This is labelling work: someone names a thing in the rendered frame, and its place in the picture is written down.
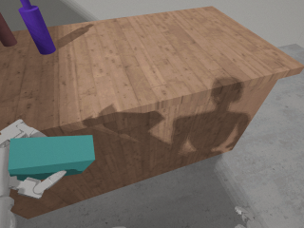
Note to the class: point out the left robot hand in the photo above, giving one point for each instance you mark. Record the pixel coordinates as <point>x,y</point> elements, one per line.
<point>30,187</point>

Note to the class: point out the right robot hand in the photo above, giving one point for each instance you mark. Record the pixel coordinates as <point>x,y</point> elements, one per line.
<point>248,218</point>

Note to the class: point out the robot left forearm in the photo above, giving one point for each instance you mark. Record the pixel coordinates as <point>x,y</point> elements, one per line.
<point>7,218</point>

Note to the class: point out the sponge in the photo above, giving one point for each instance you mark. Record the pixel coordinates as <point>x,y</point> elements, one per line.
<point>41,157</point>

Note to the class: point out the table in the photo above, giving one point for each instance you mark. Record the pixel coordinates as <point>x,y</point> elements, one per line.
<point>156,91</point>

